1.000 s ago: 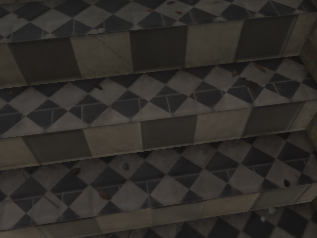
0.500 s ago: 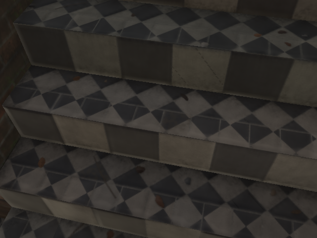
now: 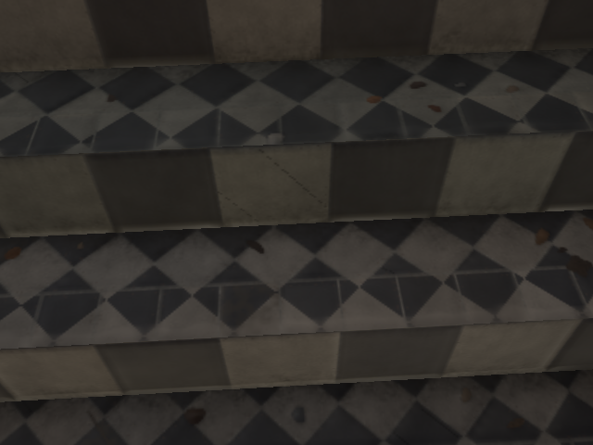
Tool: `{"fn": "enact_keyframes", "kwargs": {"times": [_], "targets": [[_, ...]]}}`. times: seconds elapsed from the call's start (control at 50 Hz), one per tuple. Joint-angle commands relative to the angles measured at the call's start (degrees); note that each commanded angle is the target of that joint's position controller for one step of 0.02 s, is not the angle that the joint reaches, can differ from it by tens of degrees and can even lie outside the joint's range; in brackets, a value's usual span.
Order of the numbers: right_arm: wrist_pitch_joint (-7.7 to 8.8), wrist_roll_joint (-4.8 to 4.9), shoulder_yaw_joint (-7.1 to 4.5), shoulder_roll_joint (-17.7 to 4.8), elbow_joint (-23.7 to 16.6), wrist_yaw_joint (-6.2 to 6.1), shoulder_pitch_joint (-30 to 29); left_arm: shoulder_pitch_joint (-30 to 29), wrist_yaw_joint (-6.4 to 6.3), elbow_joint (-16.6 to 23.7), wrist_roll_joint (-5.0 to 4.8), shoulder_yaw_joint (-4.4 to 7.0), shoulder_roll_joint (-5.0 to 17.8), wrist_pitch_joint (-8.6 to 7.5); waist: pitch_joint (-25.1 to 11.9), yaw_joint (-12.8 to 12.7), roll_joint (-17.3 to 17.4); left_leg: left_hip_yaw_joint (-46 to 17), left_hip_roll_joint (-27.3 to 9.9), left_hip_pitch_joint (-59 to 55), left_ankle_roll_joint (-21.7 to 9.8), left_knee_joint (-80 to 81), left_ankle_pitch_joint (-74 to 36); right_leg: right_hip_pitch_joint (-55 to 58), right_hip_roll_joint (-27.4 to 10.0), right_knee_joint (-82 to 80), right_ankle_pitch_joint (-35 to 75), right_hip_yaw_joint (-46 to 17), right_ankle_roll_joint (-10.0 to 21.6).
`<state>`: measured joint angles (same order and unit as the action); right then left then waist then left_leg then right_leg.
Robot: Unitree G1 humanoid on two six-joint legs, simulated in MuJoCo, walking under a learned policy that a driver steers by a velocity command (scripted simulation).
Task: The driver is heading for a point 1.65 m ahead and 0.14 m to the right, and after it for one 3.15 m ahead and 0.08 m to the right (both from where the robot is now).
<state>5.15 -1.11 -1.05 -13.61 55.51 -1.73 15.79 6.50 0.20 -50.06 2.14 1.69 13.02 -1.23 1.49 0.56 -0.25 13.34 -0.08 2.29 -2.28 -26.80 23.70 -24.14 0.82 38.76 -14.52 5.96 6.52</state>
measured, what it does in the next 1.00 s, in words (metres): climbs: right foot, then left foot 0.21 m higher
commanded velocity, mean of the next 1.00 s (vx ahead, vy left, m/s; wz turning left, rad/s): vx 0.50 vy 0.00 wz -0.16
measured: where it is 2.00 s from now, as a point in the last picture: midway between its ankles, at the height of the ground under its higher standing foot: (333, 85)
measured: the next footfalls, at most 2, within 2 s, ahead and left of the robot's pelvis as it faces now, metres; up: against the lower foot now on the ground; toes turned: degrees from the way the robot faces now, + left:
right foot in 0.02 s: +0.09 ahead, -0.06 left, +0.00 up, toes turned -5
left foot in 0.58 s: +0.39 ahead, +0.07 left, +0.21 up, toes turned -17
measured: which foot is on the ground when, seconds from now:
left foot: down 0.00-0.00, up 0.02-0.56, down 0.58-1.00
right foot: up 0.00-0.00, down 0.02-0.60, up 0.62-1.00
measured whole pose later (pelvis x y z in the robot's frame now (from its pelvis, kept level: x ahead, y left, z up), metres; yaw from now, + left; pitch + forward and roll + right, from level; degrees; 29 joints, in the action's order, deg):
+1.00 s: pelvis +0.42 -0.04 +0.22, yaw -8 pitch +5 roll -1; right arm 4.6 -1.3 -2.3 -5.4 57.8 -2.9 30.5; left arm -6.7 1.1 -28.4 4.1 -4.5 1.3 -2.4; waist 2.1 7.2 -1.0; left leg -9.2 2.9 6.5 -4.2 -18.6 16.6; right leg -78.6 -4.8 114.0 -21.1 2.9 4.5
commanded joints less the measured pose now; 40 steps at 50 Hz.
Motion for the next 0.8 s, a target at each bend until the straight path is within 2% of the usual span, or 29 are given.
{"fn": "enact_keyframes", "kwargs": {"times": [0.02, 0.04, 0.06, 0.08, 0.1, 0.12, 0.14, 0.22, 0.24, 0.28, 0.34, 0.38, 0.42, 0.44, 0.46, 0.48, 0.5, 0.52, 0.54, 0.56, 0.58, 0.6, 0.62, 0.64, 0.66, 0.68, 0.7, 0.74, 0.8], "targets": [[-0.39, 1.27, -2.03, -9.6, -6.7, 0.33, -9.0, 20.8, -0.77, -2.1, 0.48, 2.70, 6.4, -0.97, -9.7, -13.1, 0.4, -2.3, -11.0, 14.0, -2.6, -37.5, -51.4, 24.3, 1.6, -13.0, 7.2, -4.0, 4.6], [-0.07, -0.40, -0.11, -1.2, -9.0, 1.29, -8.3, 17.8, -1.22, -2.1, 0.18, 4.35, 15.1, -1.10, -5.8, -7.4, -14.5, -2.2, 0.1, 35.3, 1.3, -59.6, 1.1, 29.4, -13.5, -13.7, 38.0, -26.0, 9.3], [-0.18, -2.10, 0.36, -1.9, -10.0, 1.51, -3.7, 17.2, -1.02, -0.9, -1.40, 5.40, 18.3, -0.54, -13.7, -5.3, -12.3, -14.9, 1.7, 40.8, 1.6, -66.7, 1.4, 30.5, -20.2, -21.6, 25.1, -42.7, 19.0], [-0.05, -2.73, 0.07, -3.5, -10.3, 1.61, -6.5, 12.5, -1.03, 0.4, -1.67, 5.03, 14.9, -0.03, -6.1, -3.8, -5.1, -15.6, -1.2, 45.2, 2.6, -70.0, -3.5, 23.7, -19.5, -23.6, 9.5, -38.5, 18.7], [0.00, -2.92, -0.26, -4.4, -11.1, 1.74, -8.0, 9.4, -0.93, 1.1, -2.00, 3.87, 10.8, 0.34, -1.4, -2.3, -0.8, -14.5, -2.1, 47.5, 2.8, -72.2, -5.5, 17.4, -16.7, -23.6, 4.1, -34.4, 16.4], [-0.57, -3.36, -0.16, -3.7, -11.4, 1.60, -8.1, 8.1, -0.73, 1.2, -1.92, 2.88, 8.2, 0.31, 0.1, -0.6, 2.2, -14.2, -2.8, 48.7, 2.9, -73.3, -5.9, 13.3, -13.4, -22.3, 4.7, -30.7, 13.7], [-1.68, -3.48, 0.13, -3.0, -12.0, 1.64, -7.0, 7.0, -0.94, 1.8, -1.74, 2.13, 6.5, -0.17, 0.0, 0.6, 2.1, -14.1, -3.1, 47.9, 3.1, -73.6, -8.0, 9.5, -10.5, -21.0, 9.2, -26.5, 12.1], [-3.82, -3.16, 0.84, -0.8, -15.6, 0.73, -7.6, 10.7, -1.58, 0.8, -1.14, 2.29, 9.1, -2.40, -3.5, 0.8, 0.4, -11.3, -1.5, 47.7, 3.6, -72.2, -12.8, 5.5, -6.3, -16.4, 25.3, -22.1, 10.1], [-4.26, -2.20, 1.57, 2.3, -16.4, 0.03, -9.2, 14.4, -1.73, -0.1, -0.44, 2.25, 9.2, -2.54, -5.3, -1.6, -5.6, -8.4, 1.2, 54.1, 3.3, -87.7, -8.1, 9.8, -7.8, -16.0, 27.3, -25.0, 12.2], [-4.80, -2.74, 1.88, 2.2, -21.3, -0.82, -15.1, 19.7, -2.33, -1.4, -0.70, 2.32, 9.4, -2.68, -4.2, -3.5, -4.3, -11.7, -0.8, 68.2, 2.5, -94.6, -2.9, 18.5, -9.8, -17.5, 16.2, -30.7, 12.9], [-4.24, -3.07, 2.93, 3.1, -27.2, -0.20, -24.1, 24.1, -3.45, -3.3, -0.81, 1.90, 9.1, -2.87, -0.5, -5.5, -1.7, -14.0, -2.2, 82.5, 1.4, -96.9, 4.1, 26.4, -11.2, -19.8, 5.2, -35.6, 11.6], [-4.23, -3.35, 3.77, 5.2, -30.2, -0.13, -28.1, 26.6, -3.30, -4.4, -0.46, 1.88, 9.0, -3.42, 0.5, -6.9, -4.8, -14.8, -2.1, 91.6, 0.3, -105.8, 10.2, 31.0, -13.0, -20.5, 1.7, -38.2, 11.4], [-4.20, -3.04, 4.24, 5.3, -33.3, -0.18, -31.8, 25.9, -3.28, -4.4, -0.76, 1.60, 8.9, -3.87, 2.7, -6.8, -3.6, -14.5, -2.6, 92.0, 0.2, -100.7, 14.2, 28.3, -11.9, -23.3, -0.7, -36.2, 9.8], [-4.32, -3.51, 4.85, 6.3, -35.6, -0.22, -34.2, 25.8, -3.49, -5.2, -1.36, 1.51, 8.5, -3.76, 3.9, -6.4, -2.2, -15.9, -3.2, 88.8, -0.4, -95.5, 14.3, 23.8, -10.7, -25.0, 1.8, -36.0, 8.8], [-4.72, -3.48, 5.74, 7.9, -36.9, -0.16, -34.0, 25.0, -3.91, -5.5, -1.50, 1.47, 9.2, -3.14, 2.4, -5.5, -2.8, -11.0, -2.9, 82.7, 0.3, -88.8, 11.9, 20.5, -9.4, -30.1, 5.8, -32.7, 9.1], [-5.08, -3.76, 5.99, 8.3, -39.1, -0.30, -35.1, 23.3, -5.22, -5.8, -2.00, 1.43, 8.5, -2.80, 2.9, -4.5, -2.8, -14.0, -4.1, 75.2, -0.9, -84.5, 13.3, 17.3, -11.5, -33.8, 17.9, -32.4, 8.6], [-5.53, -3.29, 6.68, 8.2, -37.9, 0.11, -28.7, 19.5, -5.53, -3.5, -2.40, 1.72, 10.0, -1.98, -1.9, -1.9, -1.5, -7.8, -3.0, 57.4, -1.0, -69.5, 11.3, 12.7, -10.0, -39.2, 27.5, -24.6, 8.1], [-5.41, -2.28, 6.32, 7.8, -35.1, -0.28, -24.5, 14.0, -5.74, -1.7, -3.92, 1.56, 9.1, -1.63, -5.2, 1.9, -2.9, -9.0, -0.6, 35.6, -3.2, -56.3, 12.7, 5.9, -9.4, -36.2, 56.8, -16.9, 6.0], [-5.44, -1.17, 3.82, 4.0, -28.6, -0.21, -10.3, 14.4, -4.40, -0.1, -4.61, 2.22, 11.9, -2.11, -17.3, 5.8, -4.0, -4.3, 4.2, 17.5, -3.0, -57.7, 7.4, 8.4, -10.2, -27.2, 91.5, -13.3, 5.3], [-5.44, -0.45, 1.46, 0.0, -24.4, -0.11, 1.3, 13.2, -3.22, -0.6, -5.27, 3.84, 16.7, -3.57, -25.4, 11.1, -8.7, -4.0, 5.8, 10.6, -2.7, -50.7, 2.6, 16.6, -12.6, -15.6, 108.8, -12.4, 5.1], [-5.01, -1.29, -0.88, -4.5, -21.2, -0.01, 5.6, 14.3, -1.85, -0.7, -5.59, 4.82, 17.1, -4.51, -27.0, 12.6, -5.5, -9.0, 8.1, 7.4, -3.9, -37.7, 5.4, 20.0, -10.7, 0.0, 106.2, -12.6, 4.6], [-5.22, -2.92, -2.55, -10.5, -17.5, -1.52, 12.0, 10.4, 0.60, 2.5, -5.96, 4.74, 12.8, -4.97, -24.2, 14.1, 14.8, -42.5, -5.4, 1.9, -11.8, -15.6, -2.8, 2.2, -0.7, 23.7, 69.5, -12.7, 0.4], [-7.08, -0.63, -3.53, -12.3, -15.7, -3.07, 7.1, 12.8, 2.41, 3.5, -0.23, 4.31, 8.0, -4.61, -27.6, 7.8, 26.6, -75.7, -13.4, 4.0, -17.8, 5.6, -8.3, -5.0, 10.2, 50.6, 9.8, -15.8, -1.2], [-7.04, 1.48, -3.43, -8.7, -16.0, -2.54, -0.7, 12.6, 3.15, 6.2, 3.07, 2.62, 2.3, -4.03, -19.4, 3.1, 13.0, -76.5, -13.6, 11.9, -17.7, 5.7, 9.6, -14.9, 7.9, 67.3, 7.3, -18.8, -1.6], [-6.32, 1.58, -2.77, -5.1, -12.7, -1.80, -5.5, 6.3, 2.71, 9.9, 3.29, 0.78, -2.2, -3.22, -6.8, 0.2, 5.4, -69.7, -10.9, 21.5, -16.9, 3.6, 27.1, -24.5, 5.6, 73.9, 8.2, -13.8, -1.0], [-5.42, 0.99, -1.75, -1.0, -9.2, -1.89, -5.7, 3.9, 1.63, 12.9, 3.22, -0.92, -5.7, -3.21, 2.2, -2.4, 0.9, -59.8, -9.4, 27.8, -14.5, 1.8, 27.9, -32.3, 3.9, 77.1, 5.8, -13.1, -0.2], [-4.40, -0.02, -0.33, 5.0, -5.3, -1.72, -2.5, 2.9, 1.07, 14.4, 3.29, -2.21, -7.8, -2.74, 3.8, -4.4, -0.6, -49.6, -6.9, 29.8, -11.2, 0.0, 20.2, -34.5, 2.2, 77.8, 6.6, -13.0, -0.2], [-2.94, -1.06, 0.42, 8.2, -0.9, -0.39, 0.3, 3.0, 0.01, 15.3, 1.28, -3.59, -8.9, -1.92, 4.3, -4.9, 4.2, -39.0, -5.3, 28.0, -9.3, 2.4, 5.9, -40.2, 1.4, 85.9, 4.2, -11.4, -0.6], [-0.54, 0.18, 0.11, 4.8, 0.6, 1.39, 0.5, -2.6, -0.41, 18.7, 1.55, -4.38, -6.9, -2.39, 5.0, -5.9, -0.4, -27.9, -2.0, 29.4, -8.7, 6.2, -8.9, -40.5, -2.3, 72.2, 5.2, -7.2, -1.0]]}}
